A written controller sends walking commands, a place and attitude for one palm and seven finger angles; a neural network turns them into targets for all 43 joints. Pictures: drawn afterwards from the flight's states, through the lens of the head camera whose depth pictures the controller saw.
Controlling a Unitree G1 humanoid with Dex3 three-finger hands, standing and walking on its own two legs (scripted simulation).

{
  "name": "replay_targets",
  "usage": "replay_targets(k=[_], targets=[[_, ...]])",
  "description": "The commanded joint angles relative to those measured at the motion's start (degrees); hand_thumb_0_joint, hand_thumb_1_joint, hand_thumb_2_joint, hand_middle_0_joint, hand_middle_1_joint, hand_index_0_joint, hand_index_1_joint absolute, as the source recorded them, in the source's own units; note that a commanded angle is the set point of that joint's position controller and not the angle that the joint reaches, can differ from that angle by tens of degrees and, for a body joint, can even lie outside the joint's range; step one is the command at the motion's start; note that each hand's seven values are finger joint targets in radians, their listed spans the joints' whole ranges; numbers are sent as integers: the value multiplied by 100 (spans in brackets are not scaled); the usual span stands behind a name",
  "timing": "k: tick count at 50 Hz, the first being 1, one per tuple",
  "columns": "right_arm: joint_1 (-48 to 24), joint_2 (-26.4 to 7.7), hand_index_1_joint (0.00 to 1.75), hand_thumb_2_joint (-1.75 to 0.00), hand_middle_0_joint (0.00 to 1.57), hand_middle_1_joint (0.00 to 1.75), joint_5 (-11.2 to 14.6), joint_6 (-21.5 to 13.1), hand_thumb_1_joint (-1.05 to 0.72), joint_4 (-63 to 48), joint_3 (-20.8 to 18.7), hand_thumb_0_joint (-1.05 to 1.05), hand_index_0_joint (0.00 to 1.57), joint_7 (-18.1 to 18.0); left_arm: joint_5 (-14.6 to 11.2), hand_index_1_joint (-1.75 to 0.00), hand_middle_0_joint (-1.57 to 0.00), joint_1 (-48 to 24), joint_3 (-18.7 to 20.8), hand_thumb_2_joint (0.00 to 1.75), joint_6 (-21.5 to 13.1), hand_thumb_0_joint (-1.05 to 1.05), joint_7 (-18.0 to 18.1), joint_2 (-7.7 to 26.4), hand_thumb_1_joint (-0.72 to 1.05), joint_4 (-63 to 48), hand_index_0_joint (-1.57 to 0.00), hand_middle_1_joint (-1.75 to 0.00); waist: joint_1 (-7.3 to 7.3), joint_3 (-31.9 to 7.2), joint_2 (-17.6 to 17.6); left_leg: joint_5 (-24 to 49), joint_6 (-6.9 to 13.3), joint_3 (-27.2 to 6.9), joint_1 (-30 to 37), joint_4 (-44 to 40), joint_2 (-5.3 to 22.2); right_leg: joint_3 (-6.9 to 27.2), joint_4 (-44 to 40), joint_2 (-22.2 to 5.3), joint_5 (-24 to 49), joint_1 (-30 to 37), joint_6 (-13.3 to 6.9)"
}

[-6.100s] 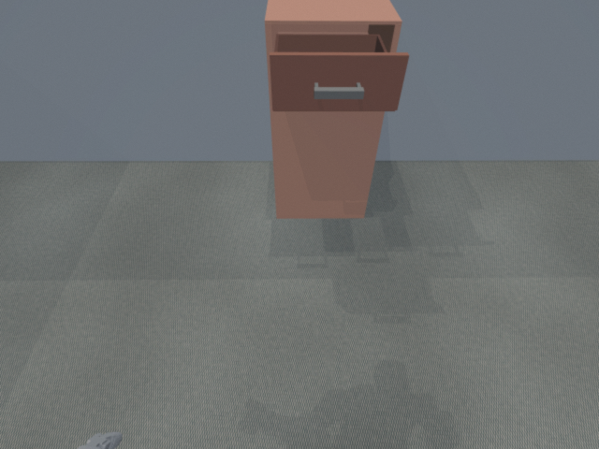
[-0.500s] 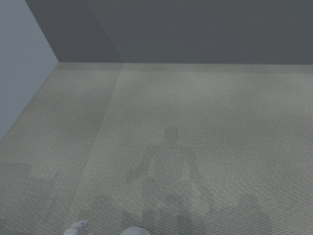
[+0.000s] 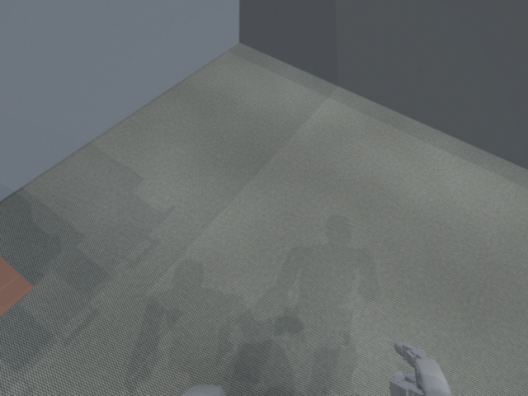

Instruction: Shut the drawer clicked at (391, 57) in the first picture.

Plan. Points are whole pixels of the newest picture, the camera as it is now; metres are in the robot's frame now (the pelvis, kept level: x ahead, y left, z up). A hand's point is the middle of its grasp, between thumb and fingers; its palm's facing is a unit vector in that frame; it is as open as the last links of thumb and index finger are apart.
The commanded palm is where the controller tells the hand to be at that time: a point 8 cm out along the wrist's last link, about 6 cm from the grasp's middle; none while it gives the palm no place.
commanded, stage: turn to face it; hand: left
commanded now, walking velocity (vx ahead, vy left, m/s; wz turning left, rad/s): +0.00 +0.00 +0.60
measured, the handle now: out of the picture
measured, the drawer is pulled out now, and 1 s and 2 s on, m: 0.23 0.23 0.23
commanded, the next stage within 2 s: take the last steps up to it in 1.70 s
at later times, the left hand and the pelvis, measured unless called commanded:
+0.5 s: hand out of the picture +0.11 +0.20 -0.12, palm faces +0.26 -0.92 -0.29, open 7.4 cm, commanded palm none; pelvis +0.00 -0.03 +0.01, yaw +16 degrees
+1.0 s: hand out of the picture -0.16 +0.19 -0.18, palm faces +0.62 -0.74 -0.26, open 7.4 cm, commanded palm none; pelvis -0.04 +0.00 +0.00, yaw +36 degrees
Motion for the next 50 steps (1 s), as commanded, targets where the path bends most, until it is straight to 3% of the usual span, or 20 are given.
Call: replay_targets(k=[1,6,13,16,19,21,22,23,24,25,27,29,39,42,44,45,46,47,48,50], targets=[[635,-1208,30,-90,20,30,-10,-30,-90,-173,-329,0,20,-175,0,-30,-20,-542,180,90,-165,0,-41,556,90,-704,-20,-30,-552,-840,1209,4077,595,-1581,1098,-1460,1644,795,1278,29,605,-1308,209],[703,-1057,30,-90,20,30,10,-89,-90,-164,-309,0,20,-148,1,-30,-20,-404,202,90,-155,0,-62,498,90,-640,-20,-30,-389,-829,1263,3560,408,-1460,821,-1667,1172,799,914,235,1260,-1015,298],[1148,-1073,30,-90,20,30,-61,-39,-90,-82,-413,0,20,-142,-40,-30,-20,-1238,161,90,-188,0,-19,372,90,-1029,-20,-30,-611,-730,1187,2667,710,-2416,842,-1697,1283,910,-241,427,900,-1007,300],[1305,-1076,30,-90,20,30,-78,-27,-90,-38,-432,0,20,-160,-71,-30,-20,-1468,122,90,-233,0,-17,314,90,-1163,-20,-30,-669,-879,1344,3150,728,-2715,899,-1486,1219,919,-927,626,682,-677,227],[1257,-1098,30,-90,20,30,-82,-4,-90,-52,-459,0,20,-173,-124,-30,-20,-1281,106,90,-276,0,10,289,90,-1162,-20,-30,-584,-1055,1379,3616,664,-2973,655,-1227,1113,881,-1811,853,792,75,116],[1165,-1051,30,-90,20,30,-44,-1,-90,-77,-464,0,20,-164,-139,-30,-20,-924,120,90,-336,0,28,365,90,-1078,-20,-30,-389,-1211,1191,3331,445,-2976,320,-924,897,862,-2968,855,1577,893,74],[1196,-887,30,-90,20,30,5,-3,-90,-98,-444,0,20,-148,-131,-30,-20,-713,160,90,-391,0,51,520,90,-1017,-20,-30,-284,-1335,879,2467,169,-2837,-286,-599,668,1084,-3795,554,2206,1816,19],[1392,-488,30,-90,20,30,72,-6,-90,-129,-384,0,20,-116,-54,-30,-20,-638,254,90,-444,0,99,987,90,-1006,-20,-30,-272,-1511,-576,255,-319,-1929,-1502,393,46,2247,-4232,-860,2567,2944,-380],[1339,-509,30,-90,20,30,15,15,-90,-250,-397,0,20,-137,-10,-30,-20,-572,271,90,-415,0,109,1279,90,-1053,-20,-30,-221,-1363,-1191,-1583,-638,-1015,-1932,1733,-422,3133,-4193,-2097,3351,2396,-1067],[1286,-728,30,-90,20,30,-35,70,-90,-221,-473,0,20,-125,-31,-30,-20,-755,228,90,-368,0,120,1141,90,-1114,-20,-30,-303,-1057,-484,-1378,-582,-1172,-1659,2670,-111,2662,-4191,-2069,3194,1513,-1338],[1434,-656,30,-90,20,30,-74,199,-90,62,-472,0,20,-39,-46,-30,-20,-1366,136,90,-388,0,101,705,90,-1184,-20,-30,-608,-546,-634,-630,-643,-1009,-1599,3315,123,1856,-4322,-1223,2387,885,-1088],[1575,-566,30,-90,20,30,-82,230,-90,169,-443,0,20,32,-47,-30,-20,-1455,59,90,-416,0,68,497,90,-1181,-20,-30,-694,-355,-689,-121,-735,-776,-1659,3557,205,1059,-4200,-857,2674,815,-912],[577,-409,30,-90,20,30,-26,234,-90,-29,-323,0,20,89,54,-30,-20,-459,178,90,-367,0,50,858,90,-793,-20,-30,-201,-473,-841,-519,-821,-168,-1191,1713,339,485,-3899,-1174,3287,1354,-1046],[511,-369,30,-90,20,30,12,144,-90,-113,-266,0,20,78,78,-30,-20,-381,245,90,-335,0,38,988,90,-733,-20,-30,-145,-743,-971,-657,-717,52,-717,834,258,344,-3480,-1309,3894,1507,-1048],[819,-441,30,-90,20,30,11,87,-90,-76,-272,0,20,53,55,-30,-20,-457,270,90,-310,0,22,1010,90,-700,-20,-30,-340,-967,-883,-107,-648,160,-144,-72,187,73,-2992,-1270,3905,1418,-828],[1094,-586,30,-90,20,30,2,46,-90,-24,-309,0,20,57,12,-30,-20,-489,267,90,-281,0,9,943,90,-680,-20,-30,-508,-1104,-423,625,-592,40,545,-894,227,-136,-2398,-1160,3558,1070,-577],[1440,-1074,30,-90,20,30,-23,-20,-90,45,-419,0,20,39,-38,-30,-20,-378,233,90,-236,0,-12,716,90,-764,-20,-30,-708,-1417,821,1727,-293,-981,1609,-1463,957,-342,-1208,-708,2346,57,-204],[1821,-1719,30,-90,20,30,-20,-48,-90,61,-578,0,20,-16,-52,-30,-20,-671,115,90,-221,0,-46,311,90,-1058,-20,-30,-966,-1403,2514,4273,423,-2906,2019,-1611,2421,-186,66,97,-787,-1481,250],[2038,-1783,30,-90,20,30,-15,-5,-90,209,-568,0,20,-59,-11,-30,-20,-944,98,90,-162,0,-18,472,90,-1099,-20,-30,-1028,-1524,1795,4463,842,-2685,1848,-1446,2631,490,734,56,-668,-1453,120],[1493,-1410,30,-90,20,30,-48,-42,-90,81,-478,0,20,-165,-8,-30,-20,-1099,138,90,-153,0,-28,429,90,-963,-20,-30,-836,-1123,1661,3470,701,-2298,1307,-1510,1975,733,1060,28,142,-1595,111]])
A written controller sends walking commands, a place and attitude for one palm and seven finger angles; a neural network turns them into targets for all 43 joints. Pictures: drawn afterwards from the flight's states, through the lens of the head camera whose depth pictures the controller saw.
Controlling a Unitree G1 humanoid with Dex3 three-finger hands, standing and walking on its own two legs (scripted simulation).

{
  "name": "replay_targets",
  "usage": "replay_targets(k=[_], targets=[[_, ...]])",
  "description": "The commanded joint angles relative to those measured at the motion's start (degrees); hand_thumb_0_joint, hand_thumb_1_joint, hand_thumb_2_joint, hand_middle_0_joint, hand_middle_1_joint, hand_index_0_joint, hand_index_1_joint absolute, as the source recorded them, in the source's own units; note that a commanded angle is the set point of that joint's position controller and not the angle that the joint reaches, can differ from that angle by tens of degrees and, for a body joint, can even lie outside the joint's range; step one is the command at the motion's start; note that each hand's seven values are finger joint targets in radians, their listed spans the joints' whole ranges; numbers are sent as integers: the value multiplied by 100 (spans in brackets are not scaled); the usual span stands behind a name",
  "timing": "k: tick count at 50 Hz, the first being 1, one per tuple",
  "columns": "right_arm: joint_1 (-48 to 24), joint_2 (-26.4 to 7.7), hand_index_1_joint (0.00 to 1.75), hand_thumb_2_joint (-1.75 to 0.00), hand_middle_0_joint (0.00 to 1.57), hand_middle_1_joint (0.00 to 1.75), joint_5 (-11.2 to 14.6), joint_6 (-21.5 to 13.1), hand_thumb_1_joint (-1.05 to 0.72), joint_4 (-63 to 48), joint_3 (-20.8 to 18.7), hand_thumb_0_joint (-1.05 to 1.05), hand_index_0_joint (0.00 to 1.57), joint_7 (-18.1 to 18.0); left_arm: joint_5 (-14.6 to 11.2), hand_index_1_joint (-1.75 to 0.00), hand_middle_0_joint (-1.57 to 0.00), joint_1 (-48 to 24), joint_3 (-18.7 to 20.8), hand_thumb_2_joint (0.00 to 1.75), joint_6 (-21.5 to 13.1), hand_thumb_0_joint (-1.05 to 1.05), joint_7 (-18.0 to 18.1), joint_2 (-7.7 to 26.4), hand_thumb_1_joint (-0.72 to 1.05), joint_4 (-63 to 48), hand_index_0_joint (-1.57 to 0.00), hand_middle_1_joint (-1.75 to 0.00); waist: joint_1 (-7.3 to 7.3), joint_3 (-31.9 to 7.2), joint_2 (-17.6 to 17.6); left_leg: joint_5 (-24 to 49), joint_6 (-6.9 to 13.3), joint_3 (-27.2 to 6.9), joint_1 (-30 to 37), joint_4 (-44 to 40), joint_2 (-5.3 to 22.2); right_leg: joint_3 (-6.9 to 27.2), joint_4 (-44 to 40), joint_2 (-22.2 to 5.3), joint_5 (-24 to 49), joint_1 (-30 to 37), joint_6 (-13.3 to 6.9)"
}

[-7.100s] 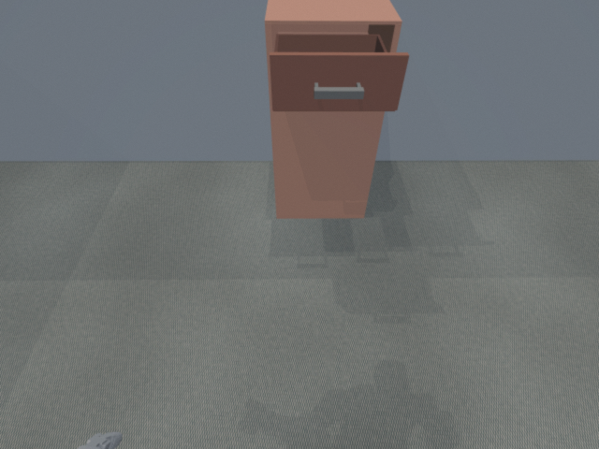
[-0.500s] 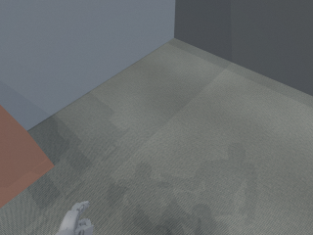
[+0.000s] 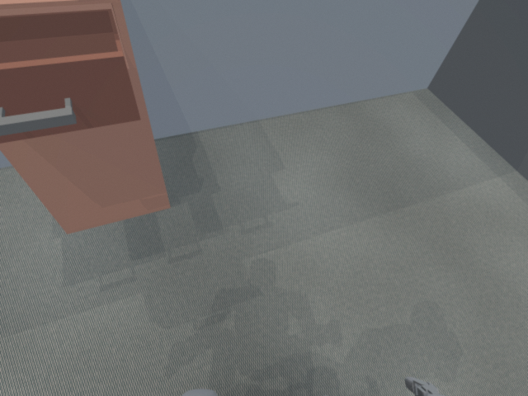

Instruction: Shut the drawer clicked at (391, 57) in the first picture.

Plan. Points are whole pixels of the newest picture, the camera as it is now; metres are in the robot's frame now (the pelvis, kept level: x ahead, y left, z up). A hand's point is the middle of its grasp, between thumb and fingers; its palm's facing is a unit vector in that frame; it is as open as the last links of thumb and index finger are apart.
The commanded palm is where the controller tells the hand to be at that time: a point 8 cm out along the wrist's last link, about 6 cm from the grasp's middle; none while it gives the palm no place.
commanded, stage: turn to face it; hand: left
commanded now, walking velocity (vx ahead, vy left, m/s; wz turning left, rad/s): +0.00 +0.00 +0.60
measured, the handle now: (35, 114) +0.55 +0.51 +0.02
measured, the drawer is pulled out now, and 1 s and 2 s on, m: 0.23 0.23 0.23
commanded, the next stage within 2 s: take the last steps up to it in 0.70 s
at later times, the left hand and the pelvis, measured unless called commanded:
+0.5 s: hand out of the picture +0.10 +0.22 -0.13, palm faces +0.27 -0.93 -0.26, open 7.4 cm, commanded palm none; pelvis +0.01 -0.01 +0.02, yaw +16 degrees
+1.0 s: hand out of the picture -0.12 +0.17 -0.17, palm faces +0.53 -0.82 -0.20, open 7.4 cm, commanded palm none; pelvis -0.01 +0.01 +0.01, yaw +28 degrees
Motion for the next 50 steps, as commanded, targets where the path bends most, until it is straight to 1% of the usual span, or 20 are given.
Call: replay_targets(k=[1,3,5,14,18,21,24,25,26,27,28,29,30,31,33,40,45,48,49,50], targets=[[623,-1215,30,-90,20,30,-21,-79,-90,-190,-253,0,20,-203,-25,-30,-20,-642,81,90,-207,0,-58,349,90,-685,-20,-30,-486,-748,1610,3493,712,-1915,1240,-1701,1600,817,1659,174,424,-1486,58],[390,-1033,30,-90,20,30,0,-116,-90,-270,-169,0,20,-210,-27,-30,-20,-404,92,90,-225,0,-93,379,90,-552,-20,-30,-315,-656,1394,3801,563,-1568,1177,-1701,1245,764,1602,287,826,-1268,103],[471,-1041,30,-90,20,30,19,-138,-90,-256,-162,0,20,-222,-33,-30,-20,-324,83,90,-235,0,-90,394,90,-503,-20,-30,-295,-795,1282,4045,575,-1514,1339,-1675,1167,775,1412,354,936,-1167,154],[875,-1031,30,-90,20,30,-32,-81,-90,-184,-217,0,20,-208,-68,-30,-20,-954,54,90,-236,0,-10,311,90,-789,-20,-30,-470,-660,1161,3200,828,-2536,1292,-1815,1175,977,508,573,798,-1057,190],[988,-988,30,-90,20,30,-55,-56,-90,-136,-236,0,20,-222,-101,-30,-20,-1141,8,90,-262,0,14,226,90,-900,-20,-30,-508,-754,1150,3414,892,-2893,1282,-1677,1126,1003,-129,749,577,-736,111],[943,-949,30,-90,20,30,-65,-33,-90,-140,-235,0,20,-228,-130,-30,-20,-1028,-23,90,-297,0,33,147,90,-914,-20,-30,-446,-888,1254,3807,861,-3013,1062,-1513,1016,960,-866,932,550,-107,10],[836,-904,30,-90,20,30,-34,-21,-90,-121,-231,0,20,-216,-158,-30,-20,-614,-10,90,-353,0,61,161,90,-800,-20,-30,-242,-1023,1207,3615,642,-2977,685,-1256,769,888,-2068,1045,1309,797,-71],[815,-816,30,-90,20,30,14,-27,-90,-133,-217,0,20,-201,-150,-30,-20,-447,1,90,-403,0,77,260,90,-746,-20,-30,-144,-1045,987,3124,459,-2878,241,-1019,620,953,-2875,925,1916,1491,-82],[904,-584,30,-90,20,30,62,-48,-90,-113,-184,0,20,-169,-117,-30,-20,-259,50,90,-470,0,103,475,90,-694,-20,-30,-81,-1179,389,1882,126,-2483,-532,-516,332,1509,-3409,254,2424,2448,-235],[974,-215,30,-90,20,30,96,-57,-90,-212,-122,0,20,-165,-33,-30,-20,-184,135,90,-506,0,144,936,90,-689,-20,-30,-73,-1180,-1144,-784,-341,-1292,-1641,708,-507,3004,-3525,-1307,3355,3006,-845],[920,-526,30,-90,20,30,10,0,-90,-259,-216,0,20,-195,-36,-30,-20,-72,110,90,-467,0,120,1000,90,-718,-20,-30,-50,-1067,-757,-1529,-396,-1122,-1401,1780,-481,3084,-3518,-1835,3814,2040,-1385],[962,-471,30,-90,20,30,-25,51,-90,-200,-235,0,20,-159,-39,-30,-20,-326,57,90,-444,0,117,820,90,-791,-20,-30,-210,-754,-230,-1204,-397,-1149,-1375,2446,-375,2528,-3546,-1487,3546,1572,-1451],[984,-426,30,-90,20,30,-26,139,-90,-77,-240,0,20,-140,-66,-30,-20,-584,64,90,-453,0,136,601,90,-776,-20,-30,-344,-637,-577,-974,-407,-1144,-1348,2758,-249,2356,-3645,-1168,3278,1258,-1275],[1026,-458,30,-90,20,30,-37,180,-90,77,-242,0,20,-101,-74,-30,-20,-741,3,90,-455,0,105,464,90,-791,-20,-30,-417,-370,-491,-567,-447,-1028,-1302,3039,-153,1949,-3658,-801,2970,1022,-1134],[1075,-401,30,-90,20,30,-34,183,-90,155,-212,0,20,-61,-73,-30,-20,-673,-54,90,-506,0,69,300,90,-752,-20,-30,-430,-247,-518,-93,-518,-852,-1318,3175,-84,1384,-3621,-523,3196,1000,-1029],[420,-268,30,-90,20,30,4,179,-90,154,-99,0,20,-77,16,-30,-20,132,4,90,-515,0,76,434,90,-343,-20,-30,-96,-170,-552,-420,-624,-507,-1088,2037,78,1219,-3509,-723,3761,1337,-1227],[30,-136,30,-90,20,30,1,4,-90,49,23,0,20,-1,67,-30,-20,696,57,90,-568,0,8,588,90,42,-20,-30,173,-346,-693,-658,-451,-96,-609,575,72,1452,-3678,-902,2470,1635,-1270],[585,-93,30,-90,20,30,-5,-144,-90,224,58,0,20,-17,39,-30,-20,489,50,90,-551,0,-31,574,90,146,-20,-30,-125,-405,-616,-86,-307,171,670,-834,-75,1105,-3395,-637,1360,931,-1029],[970,-201,30,-90,20,30,2,-215,-90,377,42,0,20,-45,-8,-30,-20,393,19,90,-527,0,-48,442,90,161,-20,-30,-324,-493,-128,277,-259,110,1516,-1542,-57,820,-2944,-391,961,379,-815],[1492,-677,30,-90,20,30,-19,-266,-90,510,-70,0,20,-94,-40,-30,-20,393,-38,90,-496,0,-78,124,90,104,-20,-30,-564,-701,1272,-303,43,-1149,2430,-1997,888,355,-1722,137,256,-620,-524]])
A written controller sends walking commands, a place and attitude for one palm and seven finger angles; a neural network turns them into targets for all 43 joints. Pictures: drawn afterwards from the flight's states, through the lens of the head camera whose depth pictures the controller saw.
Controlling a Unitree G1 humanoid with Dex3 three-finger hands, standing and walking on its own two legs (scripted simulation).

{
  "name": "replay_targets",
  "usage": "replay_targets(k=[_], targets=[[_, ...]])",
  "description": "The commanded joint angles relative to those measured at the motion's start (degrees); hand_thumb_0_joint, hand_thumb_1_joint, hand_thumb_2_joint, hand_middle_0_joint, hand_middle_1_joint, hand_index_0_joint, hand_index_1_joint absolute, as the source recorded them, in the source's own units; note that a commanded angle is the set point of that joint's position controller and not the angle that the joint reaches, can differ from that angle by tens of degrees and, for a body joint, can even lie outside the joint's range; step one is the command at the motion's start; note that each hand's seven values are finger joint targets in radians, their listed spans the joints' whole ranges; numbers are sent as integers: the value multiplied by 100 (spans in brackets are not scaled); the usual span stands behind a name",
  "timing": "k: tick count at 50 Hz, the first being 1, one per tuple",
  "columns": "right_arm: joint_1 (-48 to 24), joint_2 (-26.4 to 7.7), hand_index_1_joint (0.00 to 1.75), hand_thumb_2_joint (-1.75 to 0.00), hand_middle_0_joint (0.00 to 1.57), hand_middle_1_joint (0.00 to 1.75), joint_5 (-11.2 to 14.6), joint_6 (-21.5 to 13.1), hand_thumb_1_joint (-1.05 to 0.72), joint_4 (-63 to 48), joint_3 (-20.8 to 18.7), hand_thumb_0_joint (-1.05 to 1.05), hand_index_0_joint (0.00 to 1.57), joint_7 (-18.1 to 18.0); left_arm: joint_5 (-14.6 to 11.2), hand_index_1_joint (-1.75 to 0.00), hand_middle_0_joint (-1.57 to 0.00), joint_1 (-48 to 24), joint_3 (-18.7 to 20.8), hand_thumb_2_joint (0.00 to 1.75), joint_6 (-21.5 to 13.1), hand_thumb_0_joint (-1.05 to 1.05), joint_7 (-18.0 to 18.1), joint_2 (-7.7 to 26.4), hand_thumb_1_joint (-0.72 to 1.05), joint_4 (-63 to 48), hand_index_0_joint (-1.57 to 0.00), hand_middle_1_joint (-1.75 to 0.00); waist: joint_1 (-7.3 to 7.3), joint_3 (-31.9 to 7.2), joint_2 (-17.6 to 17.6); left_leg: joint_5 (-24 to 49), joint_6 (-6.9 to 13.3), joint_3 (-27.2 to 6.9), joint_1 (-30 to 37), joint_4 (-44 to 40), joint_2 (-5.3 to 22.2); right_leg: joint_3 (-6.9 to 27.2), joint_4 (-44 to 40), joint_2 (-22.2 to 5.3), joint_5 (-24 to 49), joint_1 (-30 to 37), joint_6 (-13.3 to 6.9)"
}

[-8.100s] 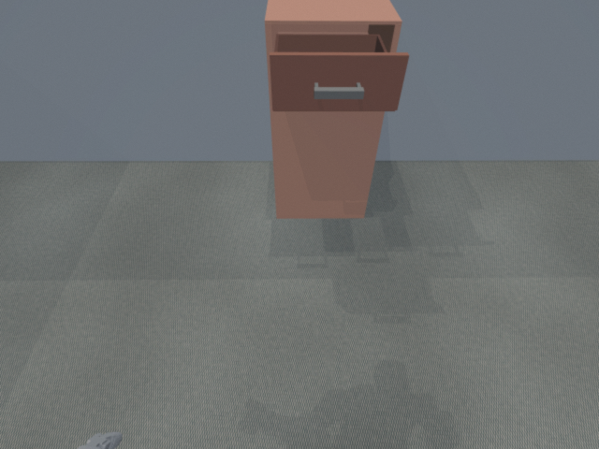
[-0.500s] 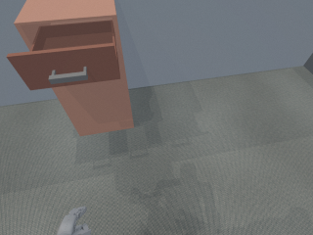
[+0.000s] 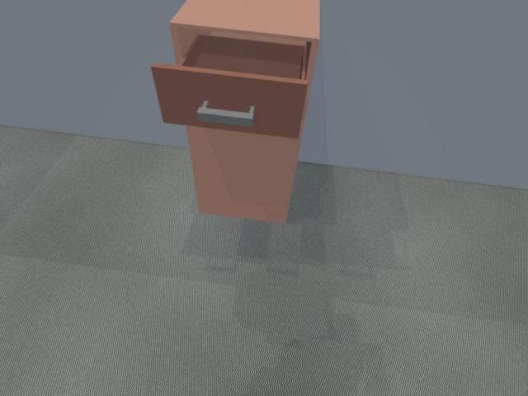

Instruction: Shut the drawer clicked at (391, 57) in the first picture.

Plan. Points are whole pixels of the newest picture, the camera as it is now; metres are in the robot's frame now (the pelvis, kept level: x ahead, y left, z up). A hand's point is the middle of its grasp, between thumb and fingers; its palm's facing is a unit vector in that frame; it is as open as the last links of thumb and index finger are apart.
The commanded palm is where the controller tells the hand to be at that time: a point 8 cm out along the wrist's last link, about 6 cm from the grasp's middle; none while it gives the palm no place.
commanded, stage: take the last steps up to it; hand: left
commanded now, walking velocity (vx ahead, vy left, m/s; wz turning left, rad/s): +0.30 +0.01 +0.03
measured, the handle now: (227, 112) +0.72 +0.18 +0.01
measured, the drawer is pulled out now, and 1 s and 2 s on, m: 0.23 0.23 0.23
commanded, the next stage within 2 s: come to a stop and stand still in 0.90 s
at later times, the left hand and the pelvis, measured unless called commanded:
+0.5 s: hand (147, 364) +0.19 +0.23 -0.17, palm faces +0.00 -0.99 -0.14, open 7.4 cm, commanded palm none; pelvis +0.11 +0.06 +0.00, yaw +0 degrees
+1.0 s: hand (175, 315) +0.28 +0.20 -0.16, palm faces +0.04 -0.98 -0.21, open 7.3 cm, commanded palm none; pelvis +0.29 +0.03 +0.01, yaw -1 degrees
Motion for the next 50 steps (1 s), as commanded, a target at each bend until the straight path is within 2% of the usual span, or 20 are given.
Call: replay_targets(k=[1,2,3,6,10,16,23,26,28,30,32,33,34,35,36,37,39,42,46,50], targets=[[1633,-1246,30,-90,20,30,-25,-312,-90,85,-249,0,20,-95,-78,-30,-20,-366,65,90,-58,0,-44,254,90,-510,-20,-30,-851,-214,2285,-114,905,-2667,2147,-2287,2029,-81,2101,326,-1783,-2757,-57],[1701,-1252,30,-90,20,30,-37,-260,-90,140,-225,0,20,-136,-35,-30,-20,-745,66,90,-61,0,-23,416,90,-572,-20,-30,-915,170,1589,-200,1229,-2762,1615,-2440,2255,477,2761,157,-1669,-2949,-191],[1503,-904,30,-90,20,30,-40,-310,-90,156,-113,0,20,-203,1,-30,-20,-813,71,90,-49,0,-25,431,90,-462,-20,-30,-817,349,1482,177,1152,-2458,1391,-2517,1944,714,3091,34,-1204,-2987,-210],[984,-460,30,-90,20,30,14,-454,-90,73,57,0,20,-242,-26,-30,-20,-468,68,90,-82,0,-151,349,90,-55,-20,-30,-446,619,765,1617,978,-1442,1009,-2451,1459,742,3521,-84,-100,-2676,-180],[1311,-270,30,-90,20,30,82,-586,-90,244,59,0,20,-284,-40,-30,-20,-149,85,90,-33,0,-134,267,90,138,-20,-30,-292,396,735,3469,672,-692,1361,-2328,1109,632,3647,103,486,-2680,-69],[1906,-127,30,-90,20,30,73,-634,-90,577,150,0,20,-368,-70,-30,-20,-662,111,90,27,0,-117,199,90,36,-20,-30,-355,622,755,4522,395,-678,1721,-2213,1191,646,3722,206,778,-3346,-115],[2579,27,30,-90,20,30,0,-683,-90,927,232,0,20,-458,-99,-30,-20,-1674,45,90,-16,0,-168,57,90,-288,-20,-30,-561,919,602,5293,583,-768,2172,-2077,1364,414,2961,240,765,-3718,-325],[2770,33,30,-90,20,30,-22,-668,-90,1050,238,0,20,-478,-119,-30,-20,-1960,5,90,-55,0,-181,2,90,-399,-20,-30,-589,943,533,6415,547,-513,2102,-1784,1256,129,2084,446,599,-3084,-510],[2771,-109,30,-90,20,30,-8,-637,-90,1095,212,0,20,-486,-130,-30,-20,-1668,-10,90,-87,0,-145,-12,90,-327,-20,-30,-433,624,708,7851,388,-264,1953,-1258,1146,-203,1497,831,331,-2034,-687],[2585,-199,30,-90,20,30,27,-601,-90,1065,151,0,20,-482,-124,-30,-20,-980,23,90,-103,0,-74,105,90,-136,-20,-30,-153,305,960,8433,323,-227,1750,-644,1179,-255,1171,1022,271,-1135,-835],[2324,-120,30,-90,20,30,95,-579,-90,975,124,0,20,-468,-97,-30,-20,-46,120,90,-168,0,-45,289,90,160,-20,-30,294,193,957,7311,193,-161,605,587,1036,-23,436,898,880,534,-1023],[2221,48,30,-90,20,30,176,-589,-90,908,116,0,20,-409,-75,-30,-20,650,215,90,-236,0,-10,604,90,361,-20,-30,586,-70,300,4871,161,-45,-654,2255,704,1162,93,-109,1403,1722,-1544],[2253,271,30,-90,20,30,195,-635,-90,740,112,0,20,-374,-146,-30,-20,1062,299,90,-278,0,-4,872,90,420,-20,-30,477,-652,-529,-768,165,263,-1604,4257,-190,3528,-698,-1744,2306,2135,-2267],[2019,50,30,-90,20,30,178,-570,-90,550,55,0,20,-333,-222,-30,-20,788,293,90,-247,0,15,985,90,253,-20,-30,311,-443,-7,-921,480,-380,-1604,4853,-69,3800,-1440,-1975,1653,1357,-2443],[1762,299,30,-90,20,30,115,-558,-90,474,36,0,20,-289,-215,-30,-20,193,245,90,-208,0,60,760,90,157,-20,-30,46,590,337,-512,552,-479,-1941,4642,172,3036,-1655,-1726,1177,476,-1965],[1803,434,30,-90,20,30,63,-470,-90,452,67,0,20,-258,-196,-30,-20,-127,214,90,-251,0,39,524,90,93,-20,-30,-158,571,106,-55,436,-500,-1932,4634,370,2891,-1795,-1516,785,-65,-1791],[1778,429,30,-90,20,30,-5,-313,-90,514,41,0,20,-206,-153,-30,-20,-466,47,90,-343,0,80,71,90,24,-20,-30,-459,695,77,276,355,-493,-1448,4254,581,2081,-2064,-1174,377,-1116,-1633],[1877,570,30,-90,20,30,-43,-209,-90,494,33,0,20,-179,-99,-30,-20,-518,34,90,-421,0,94,69,90,20,-20,-30,-702,394,175,489,166,-286,-1158,3303,641,1210,-1979,-753,1260,-1385,-1472],[1124,554,30,-90,20,30,-29,-255,-90,248,59,0,20,-112,-104,-30,-20,-109,23,90,-463,0,26,120,90,254,-20,-30,-514,319,-308,901,-4,55,-1297,1929,610,922,-1691,-459,2614,-785,-1382],[309,453,30,-90,20,30,-23,-378,-90,115,88,0,20,-79,-79,-30,-20,401,26,90,-428,0,32,186,90,500,-20,-30,-179,101,-609,725,-4,269,-1307,792,390,1030,-1199,-492,3803,329,-1308]])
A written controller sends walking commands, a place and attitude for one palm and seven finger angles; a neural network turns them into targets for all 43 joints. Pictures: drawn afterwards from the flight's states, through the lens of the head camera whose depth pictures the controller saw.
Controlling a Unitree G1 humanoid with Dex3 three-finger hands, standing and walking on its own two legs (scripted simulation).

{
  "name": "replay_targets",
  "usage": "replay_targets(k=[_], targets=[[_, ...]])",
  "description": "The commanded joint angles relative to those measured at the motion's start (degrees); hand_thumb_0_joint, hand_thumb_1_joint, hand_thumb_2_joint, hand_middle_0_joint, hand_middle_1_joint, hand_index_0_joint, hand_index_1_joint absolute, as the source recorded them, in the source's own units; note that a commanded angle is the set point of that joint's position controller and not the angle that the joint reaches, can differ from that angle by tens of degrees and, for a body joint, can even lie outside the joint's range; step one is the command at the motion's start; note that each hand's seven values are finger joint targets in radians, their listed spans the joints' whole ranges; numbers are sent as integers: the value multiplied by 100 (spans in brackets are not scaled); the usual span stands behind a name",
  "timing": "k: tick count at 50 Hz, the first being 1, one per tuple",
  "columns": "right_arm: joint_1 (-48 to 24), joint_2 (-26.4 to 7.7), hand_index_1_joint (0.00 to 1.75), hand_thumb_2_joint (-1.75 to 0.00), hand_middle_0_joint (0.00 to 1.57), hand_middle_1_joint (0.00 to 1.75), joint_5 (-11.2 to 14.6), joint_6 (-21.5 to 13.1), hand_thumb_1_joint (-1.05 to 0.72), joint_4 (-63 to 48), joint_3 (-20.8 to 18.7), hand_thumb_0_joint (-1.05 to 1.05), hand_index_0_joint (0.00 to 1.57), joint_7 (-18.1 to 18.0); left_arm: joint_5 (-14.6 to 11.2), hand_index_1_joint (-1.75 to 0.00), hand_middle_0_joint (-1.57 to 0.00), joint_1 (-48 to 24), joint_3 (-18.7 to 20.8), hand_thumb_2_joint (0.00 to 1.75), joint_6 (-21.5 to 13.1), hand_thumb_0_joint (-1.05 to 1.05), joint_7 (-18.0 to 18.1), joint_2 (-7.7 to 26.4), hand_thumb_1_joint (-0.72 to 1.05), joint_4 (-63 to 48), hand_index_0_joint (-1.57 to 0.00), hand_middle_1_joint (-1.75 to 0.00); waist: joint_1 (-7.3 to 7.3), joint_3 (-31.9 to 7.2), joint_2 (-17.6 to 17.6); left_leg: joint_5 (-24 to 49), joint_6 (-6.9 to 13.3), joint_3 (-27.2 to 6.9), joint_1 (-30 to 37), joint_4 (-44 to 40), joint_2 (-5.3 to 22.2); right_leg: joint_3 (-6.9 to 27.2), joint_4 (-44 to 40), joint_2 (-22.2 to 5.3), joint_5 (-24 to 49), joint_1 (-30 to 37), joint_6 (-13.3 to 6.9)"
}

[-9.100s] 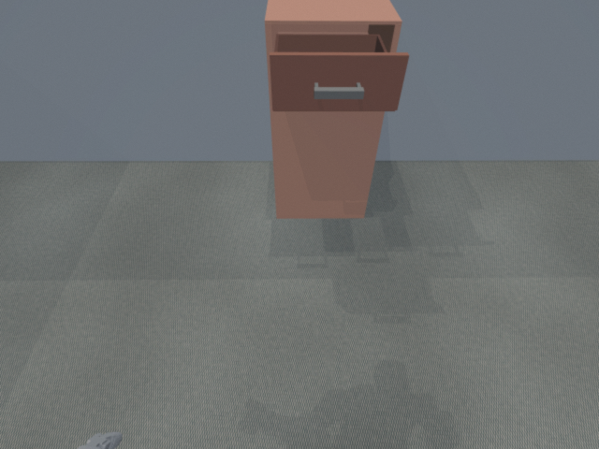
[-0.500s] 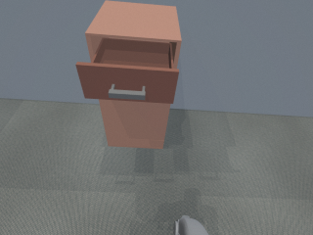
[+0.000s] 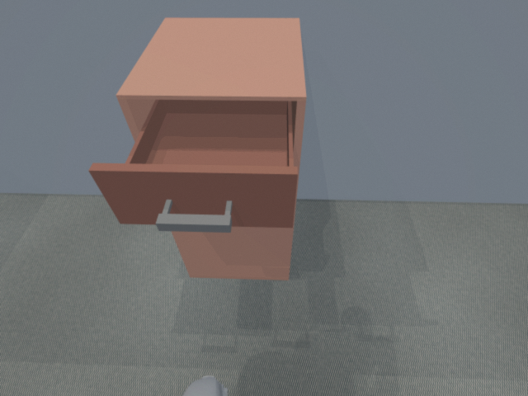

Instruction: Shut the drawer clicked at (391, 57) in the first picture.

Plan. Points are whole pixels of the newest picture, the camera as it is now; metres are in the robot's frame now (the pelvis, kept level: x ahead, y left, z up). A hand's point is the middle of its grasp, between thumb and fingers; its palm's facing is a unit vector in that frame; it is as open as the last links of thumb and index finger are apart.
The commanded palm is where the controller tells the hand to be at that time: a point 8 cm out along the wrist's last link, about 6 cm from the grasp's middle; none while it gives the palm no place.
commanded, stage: come to a stop and stand still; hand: left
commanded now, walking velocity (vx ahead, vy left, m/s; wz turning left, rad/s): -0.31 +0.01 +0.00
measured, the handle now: (196, 214) +0.42 +0.16 +0.00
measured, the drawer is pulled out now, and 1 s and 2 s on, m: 0.23 0.23 0.23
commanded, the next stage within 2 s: look again from close up in 1.20 s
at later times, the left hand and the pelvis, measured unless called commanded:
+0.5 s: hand out of the picture +0.08 +0.17 -0.18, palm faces +0.05 -0.95 -0.32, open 7.4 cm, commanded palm none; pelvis +0.01 -0.04 -0.02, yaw -3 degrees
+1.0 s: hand out of the picture -0.02 +0.09 -0.17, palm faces +0.07 -0.97 -0.21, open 7.2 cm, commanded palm none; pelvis -0.04 -0.09 +0.00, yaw -1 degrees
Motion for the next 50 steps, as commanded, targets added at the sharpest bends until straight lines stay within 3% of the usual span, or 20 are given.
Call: replay_targets(k=[1,4,5,7,8,11,14,21,22,23,24,25,26,27,30,36,39,41,44,50], targets=[[-119,146,30,-90,20,30,41,-123,-90,-147,149,0,20,102,1,-30,-20,613,75,90,-77,0,7,527,90,-30,-20,-30,203,121,-861,-98,-45,390,480,-1016,-359,974,-315,-1452,4142,236,-413],[120,40,30,-90,20,30,61,-143,-90,67,210,0,20,-30,-49,-30,-20,550,4,90,23,0,81,465,90,42,-20,-30,31,-330,-761,1114,-81,337,1583,-2355,-555,797,556,-1188,5018,565,-3],[418,-146,30,-90,20,30,67,-180,-90,179,173,0,20,-63,-59,-30,-20,571,-31,90,56,0,104,416,90,39,-20,-30,-61,-532,-611,3048,19,181,2438,-2475,-220,767,962,-1036,4402,121,232],[989,-713,30,-90,20,30,121,-117,-90,295,47,0,20,-160,-125,-30,-20,743,-85,90,133,0,192,229,90,-44,-20,-30,-218,-1059,501,7388,786,-705,4095,-1903,1250,551,1634,-628,662,-1136,584],[967,-828,30,-90,20,30,146,-53,-90,316,25,0,20,-197,-93,-30,-20,746,-58,90,219,0,209,300,90,-137,-20,-30,-229,-793,1056,8383,1177,-882,3998,-2224,1687,623,2413,-482,-1591,-1487,644],[423,-778,30,-90,20,30,112,108,-90,145,-6,0,20,-311,-29,-30,-20,392,114,90,482,0,213,520,90,-336,-20,-30,-97,-39,943,6621,1340,-742,2500,-2712,1641,1088,3675,-585,-2030,-1563,639],[-113,-825,30,-90,20,30,59,180,-90,-128,-108,0,20,-272,-23,-30,-20,301,211,90,575,0,135,417,90,-499,-20,-30,50,-284,547,5143,1125,-471,2476,-2743,1283,960,3878,-525,-1469,-1776,724],[-830,-921,30,-90,20,30,10,268,-90,-562,-256,0,20,-79,-14,-30,-20,489,256,90,541,0,42,380,90,-703,-20,-30,327,-504,1067,1631,741,-230,1271,-2581,813,440,1861,-551,-345,-492,742],[-801,-837,30,-90,20,30,34,307,-90,-580,-255,0,20,-51,15,-30,-20,616,275,90,508,0,45,496,90,-656,-20,-30,386,-440,716,698,541,-173,971,-2277,568,386,1069,-532,158,-145,765],[-662,-571,30,-90,20,30,81,349,-90,-597,-221,0,20,-21,72,-30,-20,621,301,90,456,0,59,834,90,-680,-20,-30,381,-247,-220,-522,197,74,665,-1534,-10,980,102,-944,498,-209,691],[-480,-131,30,-90,20,30,110,410,-90,-708,-142,0,20,24,138,-30,-20,146,331,90,392,0,67,1383,90,-842,-20,-30,158,89,-1992,-1683,-111,244,323,-469,-683,2594,-699,-2150,615,-968,224],[-593,-268,30,-90,20,30,103,486,-90,-767,-166,0,20,25,90,-30,-20,-184,308,90,424,0,58,1510,90,-1040,-20,-30,277,178,-1731,-1895,-32,-290,792,285,-612,2780,-1078,-2549,186,-1873,-287],[-510,-276,30,-90,20,30,83,526,-90,-717,-194,0,20,41,109,-30,-20,-566,310,90,452,0,60,1504,90,-1149,-20,-30,94,258,-1351,-1692,28,-472,931,737,-594,2522,-1252,-2370,-1169,-2379,-386],[-454,-322,30,-90,20,30,58,522,-90,-624,-187,0,20,55,102,-30,-20,-848,342,90,446,0,65,1448,90,-1196,-20,-30,20,433,-1596,-1377,101,-520,702,1030,-632,2598,-1298,-2111,-1575,-2423,-273],[142,-469,30,-90,20,30,55,402,-90,-285,-180,0,20,71,52,-30,-20,-1108,243,90,395,0,65,1087,90,-1192,-20,-30,-192,284,-1235,-732,57,-338,772,1032,-601,1747,-933,-1630,-633,-1782,-130],[214,-229,30,-90,20,30,114,245,-90,-133,2,0,20,17,25,-30,-20,-299,246,90,330,0,90,1058,90,-832,-20,-30,237,-264,-944,-1220,21,-108,1259,-1543,-577,1985,-774,-1735,337,-144,-406],[886,-103,30,-90,20,30,116,147,-90,268,114,0,20,-54,-79,-30,-20,-411,170,90,335,0,98,863,90,-612,-20,-30,19,-315,-534,-11,147,-299,2362,-3236,-545,1715,-532,-1384,31,-510,1],[865,-317,30,-90,20,30,57,69,-90,308,135,0,20,-92,-123,-30,-20,-307,84,90,330,0,64,543,90,-546,-20,-30,169,-159,235,257,393,-914,2009,-3423,45,1253,-293,-865,399,-471,345],[751,-188,30,-90,20,30,65,52,-90,424,192,0,20,-96,-86,-30,-20,-352,88,90,331,0,75,586,90,-339,-20,-30,221,-127,662,-81,325,-717,1473,-3559,-26,979,-195,-868,777,200,432],[1206,-41,30,-90,20,30,61,191,-90,528,208,0,20,-105,-67,-30,-20,-134,45,90,361,0,60,574,90,-123,-20,-30,132,696,-266,-979,278,-434,1299,-3458,-338,1340,-862,-900,-732,-472,470]])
